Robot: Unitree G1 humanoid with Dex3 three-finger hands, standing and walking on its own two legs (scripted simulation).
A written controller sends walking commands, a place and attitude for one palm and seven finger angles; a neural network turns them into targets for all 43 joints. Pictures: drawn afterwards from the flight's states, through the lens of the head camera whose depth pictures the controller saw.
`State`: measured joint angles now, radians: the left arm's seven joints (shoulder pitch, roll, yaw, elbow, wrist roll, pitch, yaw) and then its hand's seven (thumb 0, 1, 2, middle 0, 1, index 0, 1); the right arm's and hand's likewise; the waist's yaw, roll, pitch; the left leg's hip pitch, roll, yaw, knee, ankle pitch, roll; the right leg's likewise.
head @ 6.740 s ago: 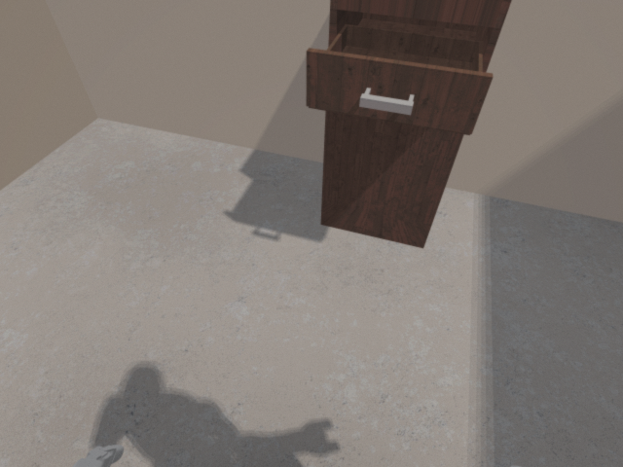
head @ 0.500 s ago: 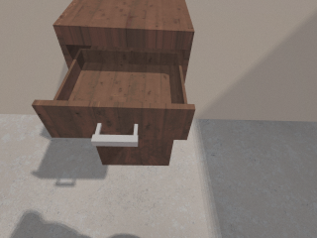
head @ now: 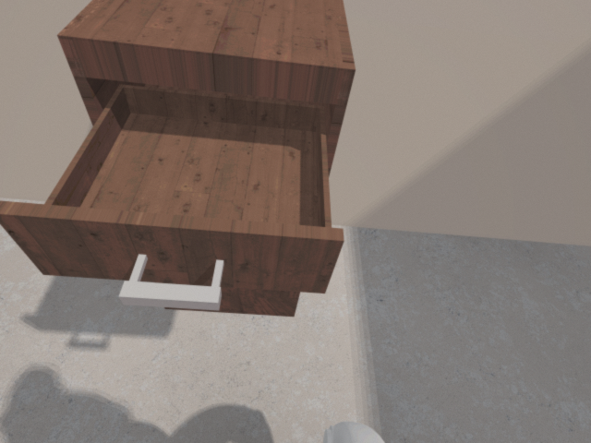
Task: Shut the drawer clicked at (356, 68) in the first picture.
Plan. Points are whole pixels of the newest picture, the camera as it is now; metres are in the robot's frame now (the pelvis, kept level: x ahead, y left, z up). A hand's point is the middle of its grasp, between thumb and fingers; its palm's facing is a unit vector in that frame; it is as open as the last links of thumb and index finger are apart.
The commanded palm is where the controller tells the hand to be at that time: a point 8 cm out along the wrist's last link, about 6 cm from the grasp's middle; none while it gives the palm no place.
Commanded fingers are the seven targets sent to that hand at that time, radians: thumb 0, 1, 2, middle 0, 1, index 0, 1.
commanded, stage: come to a stop and stand still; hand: left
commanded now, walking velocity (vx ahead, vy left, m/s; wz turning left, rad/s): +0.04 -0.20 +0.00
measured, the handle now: (176, 280) +0.30 +0.18 +0.05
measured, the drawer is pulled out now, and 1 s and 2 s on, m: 0.30 0.30 0.30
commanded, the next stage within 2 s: look again from close up in 0.94 s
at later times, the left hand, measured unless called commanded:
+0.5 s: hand out of the picture +0.08 +0.12 -0.17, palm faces +0.05 -0.98 -0.19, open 7.3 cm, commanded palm none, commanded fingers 0.00 0.90 0.90 -0.20 -0.30 -0.20 -0.30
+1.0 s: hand out of the picture -0.09 +0.09 -0.18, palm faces +0.05 -0.99 -0.12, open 7.4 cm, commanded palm none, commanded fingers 0.00 0.90 0.90 -0.20 -0.30 -0.20 -0.30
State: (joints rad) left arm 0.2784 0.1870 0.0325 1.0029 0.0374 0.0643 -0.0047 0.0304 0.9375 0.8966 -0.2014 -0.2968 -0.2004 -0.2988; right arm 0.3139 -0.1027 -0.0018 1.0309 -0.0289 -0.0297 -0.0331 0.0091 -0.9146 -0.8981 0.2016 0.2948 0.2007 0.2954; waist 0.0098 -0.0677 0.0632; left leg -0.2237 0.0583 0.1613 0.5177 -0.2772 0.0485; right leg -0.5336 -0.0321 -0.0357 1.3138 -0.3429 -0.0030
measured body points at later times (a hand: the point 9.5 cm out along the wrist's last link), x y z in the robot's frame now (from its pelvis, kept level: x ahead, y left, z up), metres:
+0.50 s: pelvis +0.00 -0.06 -0.01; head +0.02 -0.05 +0.44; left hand +0.08 +0.17 -0.16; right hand +0.03 -0.29 -0.16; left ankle +0.01 +0.02 -0.74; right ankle +0.05 -0.19 -0.74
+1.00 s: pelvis -0.02 -0.05 +0.00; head -0.01 -0.04 +0.45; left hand -0.09 +0.14 -0.17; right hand -0.03 -0.27 -0.16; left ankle +0.01 +0.02 -0.74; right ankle -0.09 -0.14 -0.74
